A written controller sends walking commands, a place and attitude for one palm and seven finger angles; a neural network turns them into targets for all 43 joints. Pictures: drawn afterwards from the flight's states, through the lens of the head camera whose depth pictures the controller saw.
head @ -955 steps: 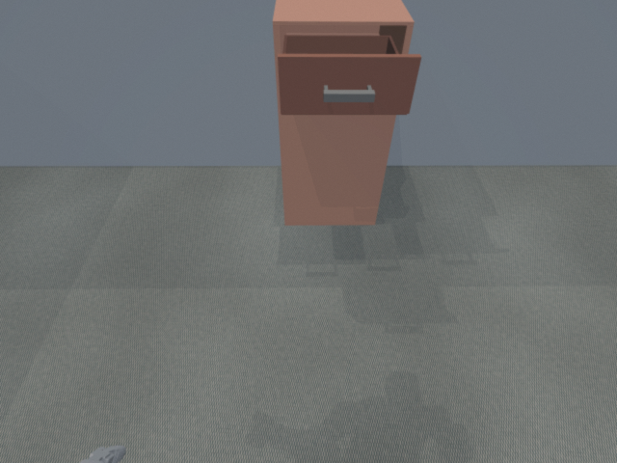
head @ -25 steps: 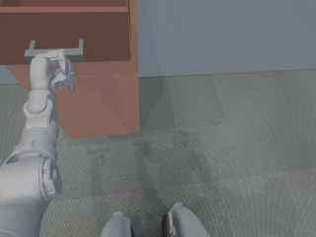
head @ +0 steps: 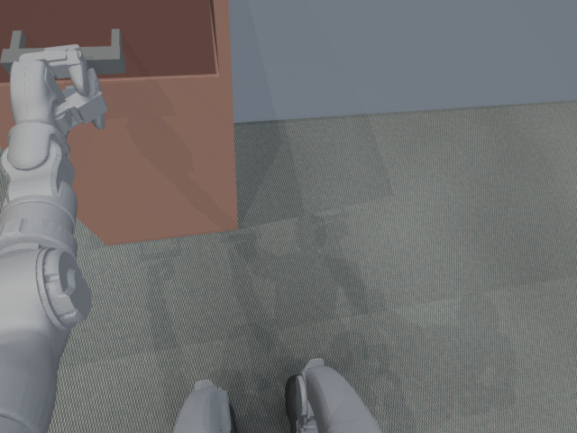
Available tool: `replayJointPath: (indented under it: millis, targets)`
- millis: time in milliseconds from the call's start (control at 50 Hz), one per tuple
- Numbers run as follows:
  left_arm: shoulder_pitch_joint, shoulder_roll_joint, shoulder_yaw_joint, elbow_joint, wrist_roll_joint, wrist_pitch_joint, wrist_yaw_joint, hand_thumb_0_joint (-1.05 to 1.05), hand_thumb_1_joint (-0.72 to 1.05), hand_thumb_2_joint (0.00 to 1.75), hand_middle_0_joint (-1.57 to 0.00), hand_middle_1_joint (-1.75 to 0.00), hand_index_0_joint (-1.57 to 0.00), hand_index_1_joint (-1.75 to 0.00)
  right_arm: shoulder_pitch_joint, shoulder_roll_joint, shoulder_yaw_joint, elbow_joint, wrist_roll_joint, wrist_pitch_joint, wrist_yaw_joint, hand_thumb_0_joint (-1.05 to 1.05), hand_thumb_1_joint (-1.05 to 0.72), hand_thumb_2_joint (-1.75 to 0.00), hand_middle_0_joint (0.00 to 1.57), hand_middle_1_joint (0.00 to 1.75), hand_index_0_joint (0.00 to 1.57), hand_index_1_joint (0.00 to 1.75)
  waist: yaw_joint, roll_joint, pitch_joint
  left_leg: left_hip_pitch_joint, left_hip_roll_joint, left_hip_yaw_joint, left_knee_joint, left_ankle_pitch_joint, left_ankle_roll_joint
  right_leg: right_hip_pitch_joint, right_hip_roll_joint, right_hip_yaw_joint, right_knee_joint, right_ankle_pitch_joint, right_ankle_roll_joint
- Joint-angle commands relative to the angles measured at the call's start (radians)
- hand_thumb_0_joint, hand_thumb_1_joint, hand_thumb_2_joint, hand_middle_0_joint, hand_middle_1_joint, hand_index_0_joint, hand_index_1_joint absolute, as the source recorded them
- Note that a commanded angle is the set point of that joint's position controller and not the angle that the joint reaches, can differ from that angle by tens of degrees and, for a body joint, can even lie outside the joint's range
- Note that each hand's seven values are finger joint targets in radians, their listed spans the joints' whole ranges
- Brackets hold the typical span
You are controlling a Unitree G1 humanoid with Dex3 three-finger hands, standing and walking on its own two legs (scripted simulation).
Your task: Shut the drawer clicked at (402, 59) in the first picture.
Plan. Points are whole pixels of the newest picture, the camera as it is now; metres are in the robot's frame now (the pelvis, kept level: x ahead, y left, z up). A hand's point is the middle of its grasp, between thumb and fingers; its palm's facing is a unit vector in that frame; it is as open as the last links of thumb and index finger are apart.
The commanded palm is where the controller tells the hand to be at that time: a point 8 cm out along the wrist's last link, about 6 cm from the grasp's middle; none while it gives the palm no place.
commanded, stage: push the drawer shut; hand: left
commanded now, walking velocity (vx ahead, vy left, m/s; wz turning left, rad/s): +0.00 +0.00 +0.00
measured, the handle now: (67, 49) +0.62 +0.22 +0.08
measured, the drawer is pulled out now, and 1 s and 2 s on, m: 0.00 0.00 0.00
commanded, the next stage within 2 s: pull the fist back off the drawer in 0.28 s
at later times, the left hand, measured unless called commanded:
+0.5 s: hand (85, 91) +0.55 +0.19 +0.08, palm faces +0.05 -1.00 -0.05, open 3.4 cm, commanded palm +0.57 +0.22 +0.08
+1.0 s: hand (97, 97) +0.54 +0.18 +0.07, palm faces +0.06 -1.00 -0.03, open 3.2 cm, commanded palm +0.51 +0.21 +0.08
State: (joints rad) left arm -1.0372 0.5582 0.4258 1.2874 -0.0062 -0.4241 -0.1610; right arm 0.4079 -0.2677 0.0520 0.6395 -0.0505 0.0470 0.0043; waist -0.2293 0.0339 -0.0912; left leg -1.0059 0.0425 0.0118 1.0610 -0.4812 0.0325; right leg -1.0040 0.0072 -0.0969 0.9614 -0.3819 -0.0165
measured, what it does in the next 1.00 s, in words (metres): stands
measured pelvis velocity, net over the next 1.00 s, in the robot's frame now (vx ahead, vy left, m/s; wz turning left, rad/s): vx -0.01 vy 0.01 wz -0.01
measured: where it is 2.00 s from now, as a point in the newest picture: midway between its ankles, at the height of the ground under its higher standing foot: outside the picture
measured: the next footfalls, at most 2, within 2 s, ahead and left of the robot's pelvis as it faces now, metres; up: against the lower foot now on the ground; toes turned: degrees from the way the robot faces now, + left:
none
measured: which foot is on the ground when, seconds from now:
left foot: down 0.00-1.00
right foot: down 0.00-1.00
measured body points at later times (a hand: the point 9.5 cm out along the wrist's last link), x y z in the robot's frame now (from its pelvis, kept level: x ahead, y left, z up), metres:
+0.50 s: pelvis -0.03 +0.00 -0.01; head +0.14 +0.04 +0.40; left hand +0.54 +0.24 +0.08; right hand -0.07 -0.26 -0.10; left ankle +0.00 +0.10 -0.66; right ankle +0.03 -0.12 -0.66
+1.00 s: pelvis -0.01 +0.01 +0.00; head +0.15 +0.03 +0.42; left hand +0.53 +0.23 +0.08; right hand -0.04 -0.24 -0.10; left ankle +0.00 +0.10 -0.66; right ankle +0.03 -0.12 -0.66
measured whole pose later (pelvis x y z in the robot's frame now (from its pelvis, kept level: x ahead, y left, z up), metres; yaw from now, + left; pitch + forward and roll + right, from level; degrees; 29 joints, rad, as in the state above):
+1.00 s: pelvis -0.01 +0.01 +0.00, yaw +0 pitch +25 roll -4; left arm -1.04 0.53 0.39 1.22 -0.02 -0.37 -0.11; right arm 0.44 -0.27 0.06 0.62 -0.06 0.03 0.03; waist -0.23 0.04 -0.10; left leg -1.04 0.04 0.02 1.08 -0.47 0.05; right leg -1.03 0.00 -0.09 0.96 -0.37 0.00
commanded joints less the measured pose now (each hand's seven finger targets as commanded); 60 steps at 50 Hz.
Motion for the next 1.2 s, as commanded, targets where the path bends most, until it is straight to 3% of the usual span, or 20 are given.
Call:
replayJointPath:
  millis: [0,80,120,240,280,360,420,460,520,640,780,860,880,920,940,960,1060,1140,1160,1180]
  targets:
    - [-0.642,0.305,0.032,-0.257,-0.021,-0.061,0.032,0.00,0.90,0.90,-1.40,-1.60,-1.40,-1.60,0.222,-0.199,-0.065,-0.019,0.000,-0.005,-0.009,0.00,-0.90,-0.90,0.20,0.30,0.20,0.30,-0.062,0.168,-0.533,0.358,-0.012,-0.086,-0.099,0.375,0.001,0.218,0.031,0.073,-0.099,0.220,0.006]
    - [-0.704,0.271,-0.005,-0.261,-0.021,-0.063,0.037,0.00,0.90,0.90,-1.40,-1.60,-1.40,-1.60,0.229,-0.200,-0.064,-0.007,-0.005,-0.009,-0.008,0.00,-0.90,-0.90,0.20,0.30,0.20,0.30,-0.085,0.215,-0.526,0.404,-0.007,-0.105,-0.095,0.373,-0.005,0.148,0.033,0.063,-0.100,0.183,0.002]
    - [-0.736,0.275,-0.016,-0.236,-0.017,-0.056,0.041,0.00,0.90,0.90,-1.40,-1.60,-1.40,-1.60,0.229,-0.204,-0.059,0.000,-0.004,-0.014,-0.010,0.00,-0.90,-0.90,0.20,0.30,0.20,0.30,-0.103,0.202,-0.505,0.378,-0.005,-0.110,-0.096,0.323,-0.003,0.124,0.034,0.062,-0.102,0.143,0.005]
    - [-0.805,0.312,-0.019,-0.216,-0.011,-0.048,0.048,0.00,0.90,0.90,-1.40,-1.60,-1.40,-1.60,0.237,-0.216,-0.048,0.003,-0.005,-0.034,-0.016,0.00,-0.90,-0.90,0.20,0.30,0.20,0.30,-0.122,0.224,-0.495,0.342,-0.005,-0.121,-0.102,0.237,-0.001,0.091,0.034,0.058,-0.099,0.080,0.002]
    - [-0.812,0.292,-0.037,-0.201,-0.012,-0.042,0.049,0.00,0.90,0.90,-1.40,-1.60,-1.40,-1.60,0.239,-0.216,-0.045,0.004,-0.005,-0.043,-0.017,0.00,-0.90,-0.90,0.20,0.30,0.20,0.30,-0.132,0.236,-0.497,0.339,-0.006,-0.119,-0.098,0.221,0.003,0.075,0.035,0.060,-0.100,0.071,0.002]
    - [-0.825,0.305,-0.051,-0.167,-0.015,-0.022,0.045,0.00,0.90,0.90,-1.40,-1.60,-1.40,-1.60,0.233,-0.223,-0.036,0.008,0.003,-0.063,-0.025,0.00,-0.90,-0.90,0.20,0.30,0.20,0.30,-0.143,0.215,-0.461,0.279,-0.002,-0.119,-0.108,0.131,0.006,0.063,0.033,0.064,-0.107,0.016,0.007]
    - [-0.835,0.307,-0.050,-0.170,-0.016,-0.015,0.039,0.00,0.90,0.90,-1.40,-1.60,-1.40,-1.60,0.238,-0.226,-0.034,0.001,0.001,-0.073,-0.026,0.00,-0.90,-0.90,0.20,0.30,0.20,0.30,-0.136,0.234,-0.488,0.283,-0.005,-0.127,-0.110,0.121,0.004,0.062,0.032,0.059,-0.097,0.010,0.002]
    - [-0.827,0.333,-0.028,-0.158,-0.017,-0.006,0.039,0.00,0.90,0.90,-1.40,-1.60,-1.40,-1.60,0.242,-0.227,-0.032,-0.002,0.001,-0.076,-0.026,0.00,-0.90,-0.90,0.20,0.30,0.20,0.30,-0.135,0.205,-0.485,0.248,-0.006,-0.120,-0.100,0.113,0.010,0.082,0.032,0.066,-0.099,0.005,0.005]
    - [-0.830,0.344,-0.018,-0.164,-0.012,-0.004,0.032,0.00,0.90,0.90,-1.40,-1.60,-1.40,-1.60,0.252,-0.228,-0.033,-0.007,-0.003,-0.073,-0.022,0.00,-0.90,-0.90,0.20,0.30,0.20,0.30,-0.125,0.232,-0.510,0.271,-0.007,-0.127,-0.098,0.137,0.004,0.076,0.033,0.058,-0.088,0.019,-0.001]
    - [-0.784,0.341,0.005,-0.176,-0.015,0.004,0.025,0.00,0.90,0.90,-1.40,-1.60,-1.40,-1.60,0.252,-0.230,-0.038,-0.018,-0.007,-0.063,-0.010,0.00,-0.90,-0.90,0.20,0.30,0.20,0.30,-0.102,0.227,-0.506,0.292,-0.004,-0.136,-0.101,0.147,0.000,0.067,0.032,0.049,-0.082,0.026,-0.002]
    - [-0.678,0.236,-0.025,-0.234,-0.020,-0.004,0.040,0.00,0.90,0.90,-1.40,-1.60,-1.40,-1.60,0.248,-0.224,-0.054,-0.029,-0.009,-0.046,0.007,0.00,-0.90,-0.90,0.20,0.30,0.20,0.30,-0.069,0.247,-0.518,0.418,0.006,-0.166,-0.130,0.202,-0.016,0.024,0.030,0.030,-0.074,0.056,-0.009]
    - [-0.606,0.213,-0.023,-0.262,-0.027,-0.005,0.055,0.00,0.90,0.90,-1.40,-1.60,-1.40,-1.60,0.239,-0.218,-0.059,-0.036,-0.007,-0.035,0.012,0.00,-0.90,-0.90,0.20,0.30,0.20,0.30,-0.052,0.184,-0.511,0.396,0.001,-0.138,-0.132,0.233,-0.010,0.089,0.031,0.036,-0.092,0.074,-0.004]
    - [-0.577,0.227,-0.004,-0.281,-0.026,-0.014,0.057,0.00,0.90,0.90,-1.40,-1.60,-1.40,-1.60,0.241,-0.217,-0.062,-0.040,-0.007,-0.031,0.013,0.00,-0.90,-0.90,0.20,0.30,0.20,0.30,-0.035,0.190,-0.529,0.418,0.001,-0.136,-0.132,0.266,-0.012,0.104,0.033,0.035,-0.088,0.091,-0.007]
    - [-0.511,0.199,-0.015,-0.318,-0.027,-0.025,0.057,0.00,0.90,0.90,-1.40,-1.60,-1.40,-1.60,0.234,-0.209,-0.067,-0.053,-0.004,-0.021,0.019,0.00,-0.90,-0.90,0.20,0.30,0.20,0.30,-0.008,0.207,-0.564,0.462,0.001,-0.128,-0.135,0.340,-0.020,0.133,0.035,0.033,-0.087,0.129,-0.010]
    - [-0.496,0.162,-0.037,-0.328,-0.032,-0.029,0.056,0.00,0.90,0.90,-1.40,-1.60,-1.40,-1.60,0.228,-0.202,-0.069,-0.053,-0.004,-0.017,0.021,0.00,-0.90,-0.90,0.20,0.30,0.20,0.30,-0.013,0.187,-0.556,0.468,0.001,-0.121,-0.134,0.361,-0.018,0.147,0.037,0.033,-0.093,0.145,-0.008]
    - [-0.450,0.174,-0.015,-0.347,-0.039,-0.034,0.058,0.00,0.90,0.90,-1.40,-1.60,-1.40,-1.60,0.226,-0.202,-0.074,-0.057,-0.002,-0.013,0.022,0.00,-0.90,-0.90,0.20,0.30,0.20,0.30,0.004,0.172,-0.556,0.466,0.001,-0.111,-0.135,0.387,-0.017,0.179,0.039,0.036,-0.099,0.169,-0.008]
    - [-0.366,0.156,-0.018,-0.310,-0.038,-0.034,0.061,0.00,0.90,0.90,-1.40,-1.60,-1.40,-1.60,0.214,-0.190,-0.078,-0.064,0.009,0.013,0.021,0.00,-0.90,-0.90,0.20,0.30,0.20,0.30,0.010,0.094,-0.471,0.396,-0.009,-0.078,-0.145,0.400,-0.008,0.251,0.041,0.047,-0.109,0.231,-0.004]
    - [-0.323,0.115,-0.034,-0.337,-0.046,-0.047,0.057,0.00,0.90,0.90,-1.40,-1.60,-1.40,-1.60,0.206,-0.180,-0.084,-0.069,0.010,0.025,0.022,0.00,-0.90,-0.90,0.20,0.30,0.20,0.30,0.021,0.117,-0.478,0.438,-0.010,-0.066,-0.141,0.501,-0.012,0.268,0.038,0.051,-0.104,0.312,-0.004]
    - [-0.318,0.130,-0.015,-0.353,-0.052,-0.054,0.058,0.00,0.90,0.90,-1.40,-1.60,-1.40,-1.60,0.206,-0.180,-0.087,-0.067,0.010,0.027,0.021,0.00,-0.90,-0.90,0.20,0.30,0.20,0.30,0.026,0.098,-0.490,0.438,-0.009,-0.062,-0.138,0.516,-0.011,0.290,0.038,0.054,-0.103,0.336,-0.003]
    - [-0.257,0.146,0.009,-0.417,-0.061,-0.066,0.055,0.00,0.90,0.90,-1.40,-1.60,-1.40,-1.60,0.201,-0.179,-0.091,-0.082,0.011,0.031,0.022,0.00,-0.90,-0.90,0.20,0.30,0.20,0.30,0.062,0.132,-0.545,0.479,-0.011,-0.058,-0.141,0.586,-0.014,0.331,0.037,0.057,-0.099,0.383,-0.007]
